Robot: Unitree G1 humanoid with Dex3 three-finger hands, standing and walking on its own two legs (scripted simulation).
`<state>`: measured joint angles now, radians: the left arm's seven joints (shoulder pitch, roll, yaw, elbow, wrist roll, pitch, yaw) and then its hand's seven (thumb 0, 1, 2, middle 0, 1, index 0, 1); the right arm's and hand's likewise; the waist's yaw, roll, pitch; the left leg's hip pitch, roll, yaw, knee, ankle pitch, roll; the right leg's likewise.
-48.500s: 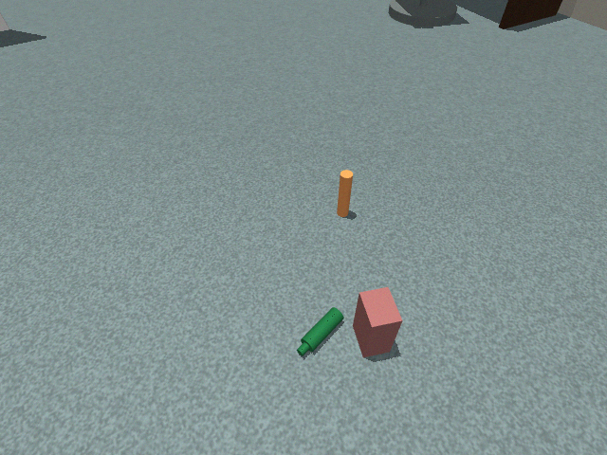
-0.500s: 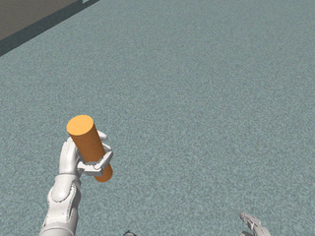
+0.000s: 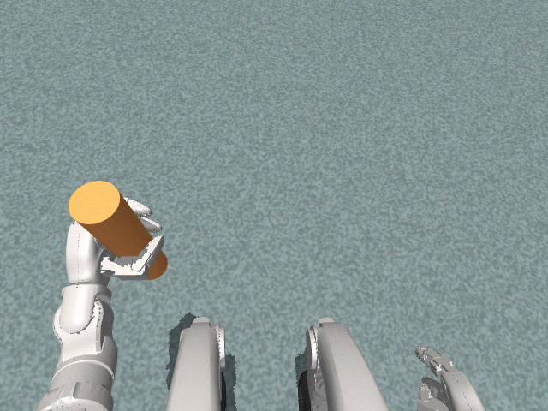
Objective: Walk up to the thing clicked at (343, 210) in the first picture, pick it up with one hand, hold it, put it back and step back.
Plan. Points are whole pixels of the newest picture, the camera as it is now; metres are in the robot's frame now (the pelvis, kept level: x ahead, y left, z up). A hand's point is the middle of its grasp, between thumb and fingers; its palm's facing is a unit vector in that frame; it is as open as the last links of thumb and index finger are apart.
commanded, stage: crouch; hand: left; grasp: from the side
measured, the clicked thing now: (129, 240) +0.36 +0.21 -0.03
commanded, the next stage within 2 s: lower in 1.26 s
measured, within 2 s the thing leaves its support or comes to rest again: neither
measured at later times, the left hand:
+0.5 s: hand (162, 275) +0.36 +0.21 -0.23, palm faces +0.07 -1.00 -0.01, open 7.2 cm
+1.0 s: hand (171, 279) +0.37 +0.21 -0.32, palm faces +0.06 -1.00 -0.02, open 7.2 cm
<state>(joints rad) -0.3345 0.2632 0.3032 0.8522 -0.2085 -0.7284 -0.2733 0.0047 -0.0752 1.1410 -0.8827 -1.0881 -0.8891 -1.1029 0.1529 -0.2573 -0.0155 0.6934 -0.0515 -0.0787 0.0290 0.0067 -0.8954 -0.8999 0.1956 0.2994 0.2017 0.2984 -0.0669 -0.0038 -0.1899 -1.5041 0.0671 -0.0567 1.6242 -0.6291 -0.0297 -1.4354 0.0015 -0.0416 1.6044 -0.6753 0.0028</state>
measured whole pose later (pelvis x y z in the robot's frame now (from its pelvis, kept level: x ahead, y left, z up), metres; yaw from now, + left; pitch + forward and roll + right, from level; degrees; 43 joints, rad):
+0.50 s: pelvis -0.05 +0.00 -0.18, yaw -2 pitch +32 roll -4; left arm -0.50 0.33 0.40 0.96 -0.16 -0.76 -0.28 0.00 -0.08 1.14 -0.88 -1.09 -0.89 -1.10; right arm 0.04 -0.25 0.02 0.73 -0.10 -0.06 0.08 0.00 -0.91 -0.91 0.20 0.30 0.20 0.30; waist -0.08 -0.03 -0.13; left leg -2.10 0.06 -0.10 2.20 -0.67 -0.03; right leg -2.02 0.01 -0.04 2.19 -0.73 0.01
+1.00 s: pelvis -0.05 +0.00 -0.25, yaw -5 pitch +28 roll -6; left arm -0.52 0.42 0.45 0.99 -0.16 -0.76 -0.28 0.00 -0.08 1.14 -0.89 -1.08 -0.89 -1.10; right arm 0.03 -0.29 0.08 0.74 -0.13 -0.03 0.08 0.00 -0.91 -0.90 0.20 0.30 0.20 0.30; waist -0.12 -0.05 -0.03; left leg -2.25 0.05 -0.17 2.43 -0.68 -0.05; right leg -2.16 0.03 -0.08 2.39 -0.73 0.01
